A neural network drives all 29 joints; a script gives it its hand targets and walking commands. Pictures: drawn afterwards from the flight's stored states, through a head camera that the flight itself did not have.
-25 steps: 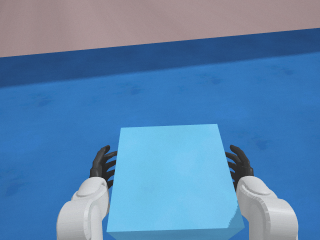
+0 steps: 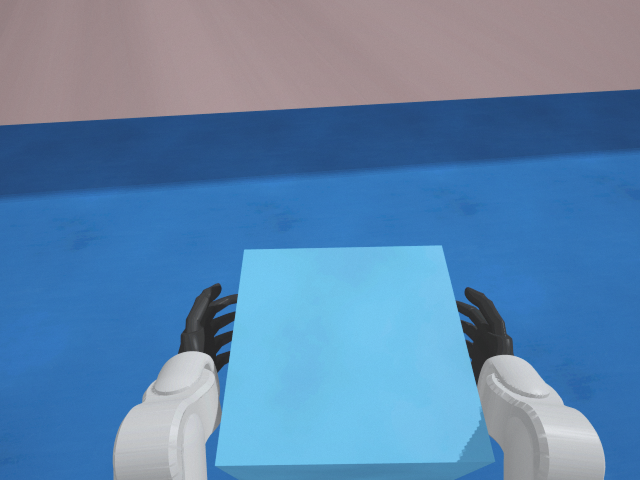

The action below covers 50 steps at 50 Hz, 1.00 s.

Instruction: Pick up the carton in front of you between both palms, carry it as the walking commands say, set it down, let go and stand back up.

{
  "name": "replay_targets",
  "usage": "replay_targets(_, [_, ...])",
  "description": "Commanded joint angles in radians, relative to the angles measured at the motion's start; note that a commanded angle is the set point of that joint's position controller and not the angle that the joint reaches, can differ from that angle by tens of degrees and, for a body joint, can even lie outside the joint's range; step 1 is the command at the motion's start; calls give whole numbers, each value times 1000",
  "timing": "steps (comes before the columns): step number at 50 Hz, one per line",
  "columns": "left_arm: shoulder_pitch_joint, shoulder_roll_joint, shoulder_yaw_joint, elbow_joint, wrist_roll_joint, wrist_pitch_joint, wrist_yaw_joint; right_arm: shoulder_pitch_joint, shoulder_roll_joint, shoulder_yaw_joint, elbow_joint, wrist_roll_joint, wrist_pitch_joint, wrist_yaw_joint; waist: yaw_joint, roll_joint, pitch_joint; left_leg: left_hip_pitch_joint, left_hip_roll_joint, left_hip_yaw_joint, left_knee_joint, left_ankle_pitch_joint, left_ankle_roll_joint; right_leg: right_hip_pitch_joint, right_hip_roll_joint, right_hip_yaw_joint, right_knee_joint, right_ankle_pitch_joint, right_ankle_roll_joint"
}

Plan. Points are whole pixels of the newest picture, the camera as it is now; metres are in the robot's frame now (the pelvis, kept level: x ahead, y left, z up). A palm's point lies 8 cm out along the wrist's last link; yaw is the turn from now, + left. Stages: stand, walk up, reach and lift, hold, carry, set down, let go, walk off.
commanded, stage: carry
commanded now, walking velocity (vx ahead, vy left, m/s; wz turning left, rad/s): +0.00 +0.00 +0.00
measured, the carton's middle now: (344, 380) +0.23 +0.00 +0.04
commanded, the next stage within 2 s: none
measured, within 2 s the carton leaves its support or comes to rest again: neither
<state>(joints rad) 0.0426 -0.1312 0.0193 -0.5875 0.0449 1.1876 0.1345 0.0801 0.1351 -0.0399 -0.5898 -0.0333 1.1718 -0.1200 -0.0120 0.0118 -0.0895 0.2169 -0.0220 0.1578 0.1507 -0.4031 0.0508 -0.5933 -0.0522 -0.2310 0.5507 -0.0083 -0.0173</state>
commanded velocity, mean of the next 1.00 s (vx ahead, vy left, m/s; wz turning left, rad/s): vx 0.00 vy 0.00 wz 0.00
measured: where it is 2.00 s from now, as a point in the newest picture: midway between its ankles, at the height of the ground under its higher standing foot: outside the picture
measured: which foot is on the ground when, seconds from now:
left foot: down 0.00-0.08, up 0.10-0.44, down 0.46-1.00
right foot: up 0.00-0.04, down 0.06-1.00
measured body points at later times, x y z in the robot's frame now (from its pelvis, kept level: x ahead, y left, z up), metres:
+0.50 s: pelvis +0.26 +0.01 +0.01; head +0.24 +0.01 +0.46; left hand +0.51 +0.15 +0.12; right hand +0.50 -0.15 +0.11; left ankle +0.30 +0.13 -0.73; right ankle +0.21 -0.08 -0.73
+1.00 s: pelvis +0.32 +0.02 +0.01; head +0.31 +0.02 +0.46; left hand +0.59 +0.16 +0.11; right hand +0.56 -0.14 +0.10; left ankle +0.30 +0.13 -0.72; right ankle +0.21 -0.08 -0.72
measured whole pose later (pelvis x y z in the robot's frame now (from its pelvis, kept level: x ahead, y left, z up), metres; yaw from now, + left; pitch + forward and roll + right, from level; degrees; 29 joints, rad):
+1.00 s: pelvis +0.32 +0.02 +0.01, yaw -3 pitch +4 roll +0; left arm -0.02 -0.13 0.04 -0.54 0.04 1.20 0.14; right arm 0.01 0.13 -0.05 -0.54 -0.04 1.20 -0.12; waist 0.00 0.01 -0.12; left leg -0.28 0.06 0.19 0.51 -0.28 0.00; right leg -0.12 -0.06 -0.15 0.45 -0.36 0.03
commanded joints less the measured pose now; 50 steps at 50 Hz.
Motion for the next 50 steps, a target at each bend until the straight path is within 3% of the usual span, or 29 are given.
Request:
replay_targets(1, [-379,-706,-595,-76,-261,16,-80,-421,641,608,-97,288,29,97,36,153,-118,-126,188,90,425,1220,-15,441,115,-125,-108,-46,-32])
replay_targets(2, [-341,-700,-582,-48,-241,20,-78,-418,635,598,-70,290,31,99,63,112,-208,-231,160,79,664,1069,-56,645,28,-13,-173,82,-33])
replay_targets(3, [-374,-720,-593,-53,-259,16,-78,-441,657,606,-135,277,23,104,47,-133,-278,-543,63,24,932,478,-83,867,-256,389,-118,295,-124])
replay_targets(4, [-385,-755,-602,-27,-276,6,-78,-418,664,624,-119,257,30,101,47,-264,-311,-757,-40,-44,1238,-54,-92,960,-412,658,-217,549,-313])
replay_targets(5, [-308,-770,-602,14,-285,13,-92,-411,665,614,-110,268,27,106,23,-146,-345,-691,42,-171,1267,-58,-71,845,-379,547,-222,573,-269])
replay_targets(6, [-311,-832,-620,-13,-298,2,-108,-415,727,630,-96,253,26,114,28,-131,-301,-637,78,-179,1201,-33,-51,670,-335,401,-223,616,-243])
replay_targets(7, [-386,-831,-637,-50,-297,-7,-116,-403,781,621,-30,246,19,126,25,-52,-243,-679,102,-191,1120,-26,-38,617,-307,366,-258,515,-212])
replay_targets(8, [-362,-861,-645,-24,-288,-10,-130,-396,813,628,-24,232,8,133,21,-47,-250,-606,135,-181,989,14,-41,532,-279,281,-285,366,-163])
replay_targets(9, [-395,-899,-639,-43,-304,-17,-144,-405,836,631,-32,230,-2,137,14,-60,-227,-618,98,-138,871,42,-38,537,-217,199,-299,332,-123])
replay_targets(11, [-408,-883,-664,-44,-312,-22,-160,-356,848,631,9,220,-5,135,9,-101,-215,-526,112,-91,674,43,-61,442,-212,134,-299,371,-128])
replay_targets(12, [-377,-900,-635,-35,-289,-30,-159,-387,888,658,-32,241,-17,134,9,-149,-230,-532,100,-93,570,54,-70,480,-208,137,-301,404,-123])
replay_targets(14, [-378,-878,-648,-69,-305,-31,-162,-387,857,666,-81,231,-28,127,14,-87,-265,-493,75,-39,513,99,-77,497,-228,114,-280,406,-116])
replay_targets(15, [-380,-865,-628,-88,-302,-35,-163,-396,866,677,-71,238,-23,125,19,-176,-271,-502,83,-51,483,146,-70,506,-215,91,-277,360,-94])
replay_targets(17, [-324,-813,-592,-40,-274,-28,-155,-444,811,668,-84,261,-8,114,17,-185,-223,-505,102,-43,453,185,-83,476,-231,123,-293,190,-58])
replay_targets(19, [-361,-794,-598,-90,-290,-14,-148,-430,810,681,-101,260,7,117,10,-161,-214,-468,103,-16,390,246,-87,476,-175,47,-215,273,-87])
replay_targets(21, [-361,-780,-600,-38,-250,2,-129,-432,762,660,-86,268,21,122,7,-59,-185,-418,119,-14,225,455,-101,469,-133,61,-145,209,-31])
replay_targets(22, [-328,-757,-571,-9,-245,10,-123,-435,723,650,-88,278,32,121,16,-39,-188,-362,143,-33,229,496,-90,427,-130,73,-134,67,-18])
replay_targets(23, [-353,-732,-560,-9,-233,17,-117,-441,689,616,-57,252,40,112,19,56,-185,-333,215,-77,271,736,-78,393,-113,92,-101,13,2])
replay_targets(25, [-365,-719,-577,-15,-224,36,-105,-406,678,605,-10,250,54,110,16,94,-223,-311,258,-111,321,914,-33,426,-77,106,-91,-35,38])
replay_targets(28, [-408,-738,-610,-21,-264,39,-114,-403,710,565,27,229,47,104,17,38,-209,-338,233,-100,293,757,-24,416,-96,138,-72,-8,48])
replay_targets(31, [-369,-776,-591,24,-260,32,-117,-422,753,602,0,238,34,95,17,50,-283,-301,222,-83,379,871,-26,493,-104,135,-65,227,35])
replay_targets(33, [-427,-798,-628,-35,-288,22,-122,-436,767,608,-25,233,29,106,13,-20,-289,-294,218,-73,386,982,-14,469,-87,119,-37,252,41])
replay_targets(35, [-424,-808,-621,-51,-280,9,-121,-460,818,605,-19,260,19,103,12,-13,-304,-276,210,-72,405,978,-11,482,-91,121,-38,304,43])
replay_targets(36, [-407,-835,-631,-14,-296,15,-117,-418,792,596,-44,245,16,103,8,46,-301,-270,190,-59,417,1062,-14,468,-76,107,1,308,38])
replay_targets(38, [-400,-818,-626,-24,-289,15,-122,-422,780,588,-31,244,16,105,1,80,-274,-211,200,-59,426,1178,-11,388,-44,75,-17,180,55])
replay_targets(41, [-433,-857,-653,-66,-295,-6,-119,-442,813,642,-77,258,1,109,10,85,-276,-161,207,-86,400,1165,11,418,-21,85,-174,-10,60])
replay_targets(47, [-363,-754,-591,-21,-253,16,-122,-411,749,623,-26,238,31,109,8,-111,-259,-400,131,-10,398,559,-49,603,-136,141,-63,652,24])
replay_targets(48, [-353,-761,-578,-9,-244,16,-121,-454,762,627,-23,264,30,107,15,-160,-248,-421,111,-15,369,511,-50,607,-124,125,-62,653,24])
replay_targets(50, [-358,-770,-578,-2,-259,16,-120,-466,748,627,-52,269,28,107,17,-125,-164,-381,140,-34,347,624,-43,502,-121,137,-67,496,22])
